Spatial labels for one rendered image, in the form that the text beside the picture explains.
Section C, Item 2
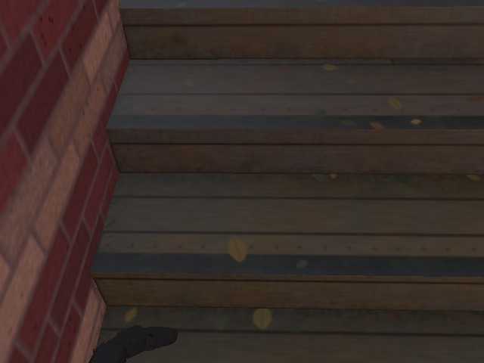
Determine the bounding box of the left robot hand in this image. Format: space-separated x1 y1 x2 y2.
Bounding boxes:
89 325 178 363

